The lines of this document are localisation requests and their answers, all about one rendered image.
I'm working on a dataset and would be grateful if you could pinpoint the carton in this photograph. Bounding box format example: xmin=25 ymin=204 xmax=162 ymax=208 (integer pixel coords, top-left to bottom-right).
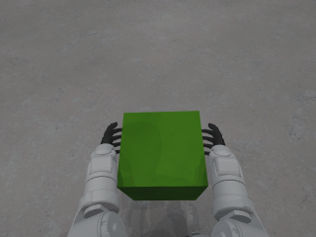
xmin=117 ymin=111 xmax=208 ymax=200

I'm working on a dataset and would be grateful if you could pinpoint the robot left hand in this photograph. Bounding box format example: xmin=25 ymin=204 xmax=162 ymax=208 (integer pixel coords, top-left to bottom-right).
xmin=101 ymin=122 xmax=122 ymax=154

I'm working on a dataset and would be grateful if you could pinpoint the robot right upper arm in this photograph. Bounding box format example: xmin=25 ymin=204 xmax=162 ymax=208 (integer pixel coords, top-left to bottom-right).
xmin=211 ymin=218 xmax=270 ymax=237

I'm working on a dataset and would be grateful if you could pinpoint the robot right forearm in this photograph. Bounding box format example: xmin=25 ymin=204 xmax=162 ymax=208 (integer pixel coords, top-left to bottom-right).
xmin=208 ymin=144 xmax=268 ymax=234

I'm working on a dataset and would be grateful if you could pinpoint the robot right hand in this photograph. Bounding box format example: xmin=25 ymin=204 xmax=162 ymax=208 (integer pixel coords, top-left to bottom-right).
xmin=201 ymin=123 xmax=226 ymax=156

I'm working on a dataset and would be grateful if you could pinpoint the robot left upper arm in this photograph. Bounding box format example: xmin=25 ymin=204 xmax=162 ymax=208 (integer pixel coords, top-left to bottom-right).
xmin=67 ymin=210 xmax=127 ymax=237

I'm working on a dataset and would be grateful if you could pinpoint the robot left forearm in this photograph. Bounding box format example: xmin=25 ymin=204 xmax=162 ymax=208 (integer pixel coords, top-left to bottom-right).
xmin=70 ymin=143 xmax=119 ymax=229

